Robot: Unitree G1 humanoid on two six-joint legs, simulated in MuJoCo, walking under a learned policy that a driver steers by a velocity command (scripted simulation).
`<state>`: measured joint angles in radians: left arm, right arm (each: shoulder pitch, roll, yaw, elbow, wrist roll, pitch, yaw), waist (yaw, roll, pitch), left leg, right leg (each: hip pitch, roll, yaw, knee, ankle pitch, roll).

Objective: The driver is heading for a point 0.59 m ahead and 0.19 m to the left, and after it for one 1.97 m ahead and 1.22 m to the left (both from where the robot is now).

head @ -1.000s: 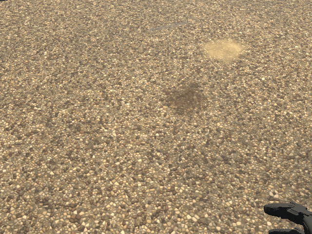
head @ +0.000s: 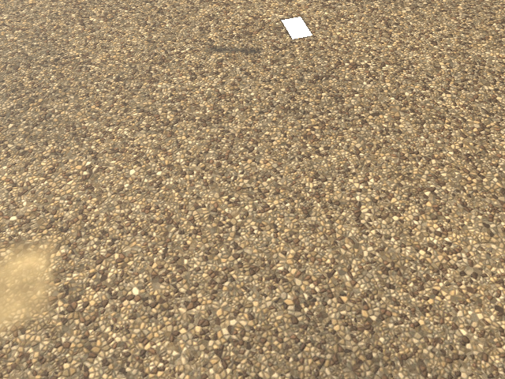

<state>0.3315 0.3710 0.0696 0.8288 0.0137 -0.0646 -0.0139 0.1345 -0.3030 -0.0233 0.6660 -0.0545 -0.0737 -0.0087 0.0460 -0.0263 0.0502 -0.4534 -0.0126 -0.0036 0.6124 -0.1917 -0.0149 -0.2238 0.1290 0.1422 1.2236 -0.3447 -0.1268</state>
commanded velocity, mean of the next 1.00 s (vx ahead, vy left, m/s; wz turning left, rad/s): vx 0.31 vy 0.00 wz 0.67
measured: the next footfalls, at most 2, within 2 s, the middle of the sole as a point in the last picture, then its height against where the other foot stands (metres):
right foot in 0.28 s outside the picture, level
left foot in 0.70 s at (204, 371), level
